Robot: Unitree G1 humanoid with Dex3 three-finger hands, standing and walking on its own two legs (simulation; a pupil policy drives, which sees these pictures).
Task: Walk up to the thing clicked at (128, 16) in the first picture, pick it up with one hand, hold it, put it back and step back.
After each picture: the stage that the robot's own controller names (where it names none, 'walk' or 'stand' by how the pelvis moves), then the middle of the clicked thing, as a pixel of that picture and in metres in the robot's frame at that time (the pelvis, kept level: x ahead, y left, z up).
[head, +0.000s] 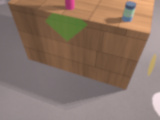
stand; (128, 11) +0.97 -0.31 -0.06
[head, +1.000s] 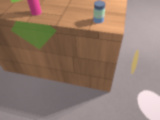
walk; (99, 12) +0.89 -0.06 -0.04
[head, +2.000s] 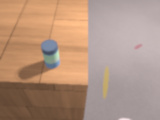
walk; (51, 54) +0.50 +0.16 -0.03
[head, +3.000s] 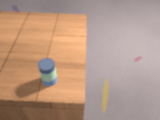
stand; (48, 72) +0.46 +0.16 -0.06
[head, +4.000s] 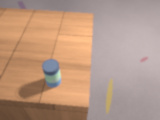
stand; (52, 73) +0.44 +0.14 -0.06
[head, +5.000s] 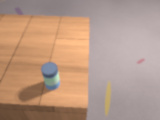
stand; (51, 76) +0.45 +0.15 -0.06
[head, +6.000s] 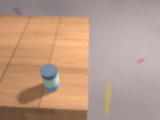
stand; (50, 78) +0.43 +0.15 -0.06
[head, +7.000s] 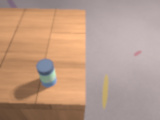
rise first; (47, 73) +0.44 +0.16 -0.06
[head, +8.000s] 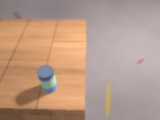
rise first; (47, 79) +0.43 +0.18 -0.06
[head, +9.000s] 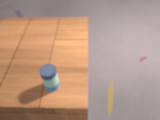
go down; (50, 78) +0.43 +0.18 -0.06
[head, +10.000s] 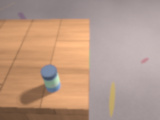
go down; (51, 79) +0.43 +0.18 -0.06
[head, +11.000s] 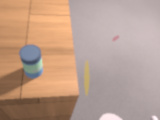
go down; (32, 62) +0.44 +0.16 -0.01
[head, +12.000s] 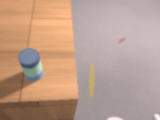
approach; (31, 65) +0.43 +0.17 -0.01
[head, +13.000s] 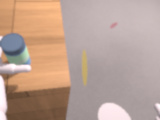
close; (16, 53) +0.45 +0.18 +0.03
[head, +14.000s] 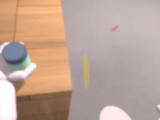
lift; (19, 61) +0.42 +0.18 +0.03
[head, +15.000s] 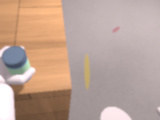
lift; (18, 65) +0.41 +0.18 +0.02
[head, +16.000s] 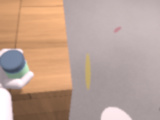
lift; (16, 69) +0.39 +0.19 +0.03
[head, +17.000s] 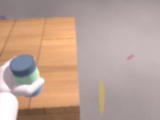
hold; (27, 76) +0.33 +0.17 +0.12
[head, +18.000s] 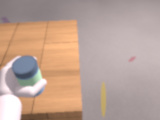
hold; (29, 77) +0.33 +0.17 +0.12
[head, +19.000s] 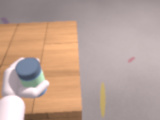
crouch; (32, 78) +0.33 +0.16 +0.11
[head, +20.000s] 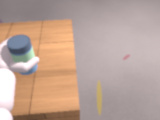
crouch; (23, 55) +0.40 +0.18 +0.13
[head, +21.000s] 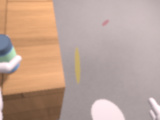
lower; (4, 54) +0.45 +0.20 +0.01
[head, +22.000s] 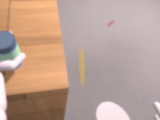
lower; (8, 51) +0.45 +0.20 +0.03
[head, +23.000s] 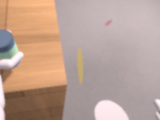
lower; (6, 50) +0.46 +0.20 +0.03
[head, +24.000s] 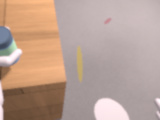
lower; (4, 47) +0.46 +0.19 +0.04
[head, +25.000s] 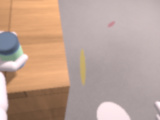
loosen; (10, 52) +0.45 +0.19 +0.04
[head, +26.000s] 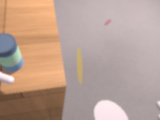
withdraw; (8, 54) +0.44 +0.19 +0.03
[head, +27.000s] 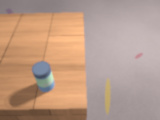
sink last; (44, 77) +0.41 +0.17 -0.01
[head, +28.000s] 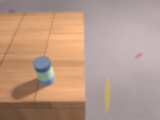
stand; (44, 71) +0.44 +0.18 -0.01
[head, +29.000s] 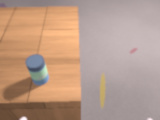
stand; (38, 70) +0.43 +0.19 -0.01
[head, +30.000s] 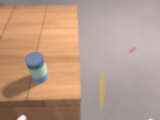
stand; (37, 68) +0.44 +0.19 +0.00
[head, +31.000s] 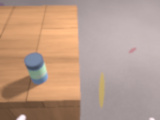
stand; (36, 69) +0.43 +0.19 +0.00
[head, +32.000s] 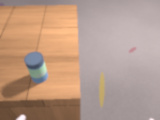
stand; (37, 68) +0.44 +0.19 +0.00
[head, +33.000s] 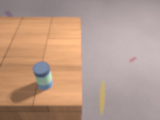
stand; (43, 76) +0.44 +0.18 -0.05
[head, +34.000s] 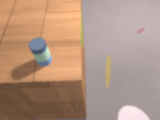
walk; (41, 52) +0.50 +0.20 -0.04
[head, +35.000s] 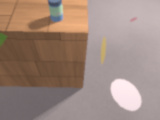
walk; (55, 8) +0.76 +0.14 -0.03
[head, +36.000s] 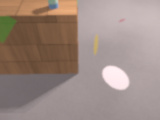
stand; out of the picture +1.05 +0.24 -0.04
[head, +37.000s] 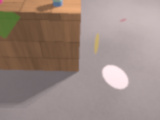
stand; out of the picture +1.07 +0.18 -0.05
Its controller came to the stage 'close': yes
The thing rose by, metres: 0.20
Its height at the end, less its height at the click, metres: +0.00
